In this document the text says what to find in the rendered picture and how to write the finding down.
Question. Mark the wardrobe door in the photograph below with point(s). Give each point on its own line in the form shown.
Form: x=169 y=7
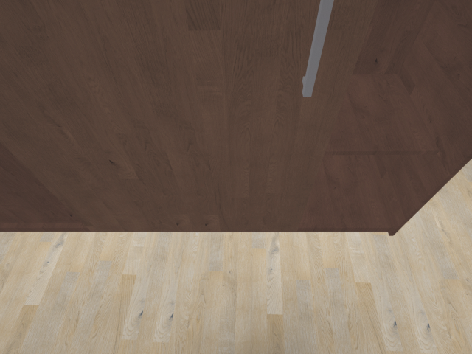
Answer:
x=24 y=199
x=175 y=115

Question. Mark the handle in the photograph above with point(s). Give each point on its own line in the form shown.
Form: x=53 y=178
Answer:
x=320 y=31

